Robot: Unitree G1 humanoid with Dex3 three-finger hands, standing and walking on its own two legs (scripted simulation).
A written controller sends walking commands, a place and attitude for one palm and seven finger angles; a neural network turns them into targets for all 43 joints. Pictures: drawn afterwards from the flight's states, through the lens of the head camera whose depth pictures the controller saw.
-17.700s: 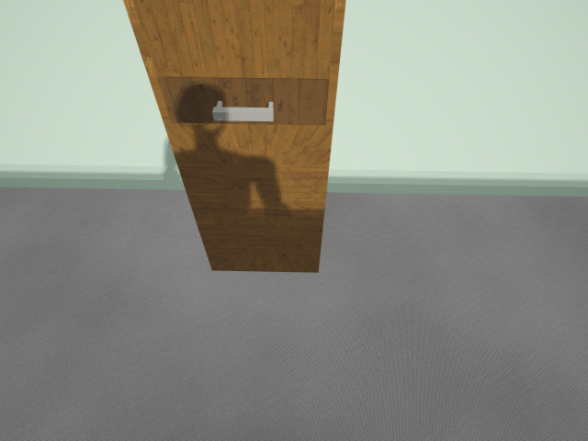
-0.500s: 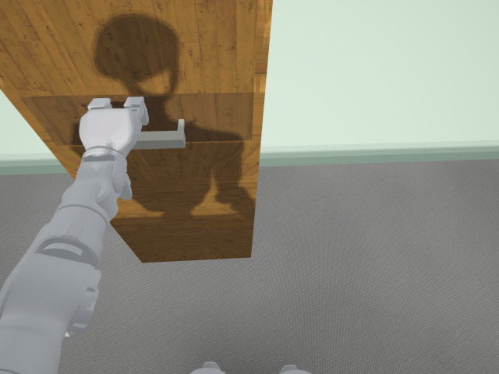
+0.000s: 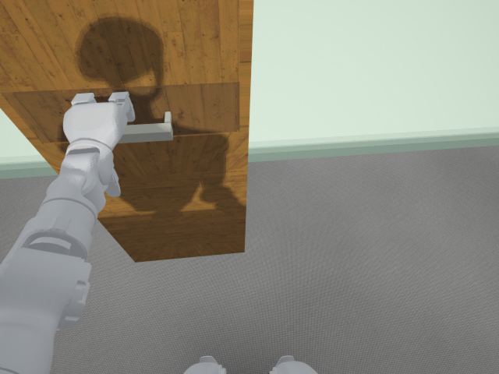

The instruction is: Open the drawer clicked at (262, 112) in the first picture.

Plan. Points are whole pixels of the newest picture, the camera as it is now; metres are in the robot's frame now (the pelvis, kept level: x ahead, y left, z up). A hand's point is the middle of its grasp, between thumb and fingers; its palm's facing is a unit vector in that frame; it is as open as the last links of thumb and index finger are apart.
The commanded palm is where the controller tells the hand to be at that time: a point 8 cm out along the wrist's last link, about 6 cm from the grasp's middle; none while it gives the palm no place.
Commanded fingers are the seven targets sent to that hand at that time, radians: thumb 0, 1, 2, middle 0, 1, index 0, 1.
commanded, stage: lift the fingers back up to retry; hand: left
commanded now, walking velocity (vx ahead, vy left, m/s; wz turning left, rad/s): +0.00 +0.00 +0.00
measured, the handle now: (133, 126) +0.54 +0.20 +0.05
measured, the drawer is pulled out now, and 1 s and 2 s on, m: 0.00 0.00 0.00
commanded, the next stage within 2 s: re-aim the fingers above the handle in 0.84 s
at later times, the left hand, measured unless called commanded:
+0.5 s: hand (109, 137) +0.49 +0.22 +0.07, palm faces -0.02 -0.05 -1.00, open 13.6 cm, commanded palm +0.47 +0.22 +0.14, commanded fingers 0.00 -0.50 0.30 -0.30 -1.20 -0.30 -1.20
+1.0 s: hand (105, 136) +0.47 +0.21 +0.10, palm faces -0.06 -0.04 -1.00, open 13.8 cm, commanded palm +0.46 +0.21 +0.16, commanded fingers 0.00 -0.50 0.30 -0.30 -1.20 -0.30 -1.20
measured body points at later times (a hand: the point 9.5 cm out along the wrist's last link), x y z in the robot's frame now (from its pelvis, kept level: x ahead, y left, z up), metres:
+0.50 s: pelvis +0.03 +0.01 +0.02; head +0.10 +0.00 +0.46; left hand +0.49 +0.22 +0.13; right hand +0.07 -0.26 -0.11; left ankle +0.02 +0.07 -0.69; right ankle +0.01 -0.10 -0.69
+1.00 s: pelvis +0.05 -0.01 +0.03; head +0.09 -0.03 +0.48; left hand +0.47 +0.21 +0.15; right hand +0.16 -0.27 -0.10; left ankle +0.02 +0.07 -0.69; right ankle +0.01 -0.10 -0.69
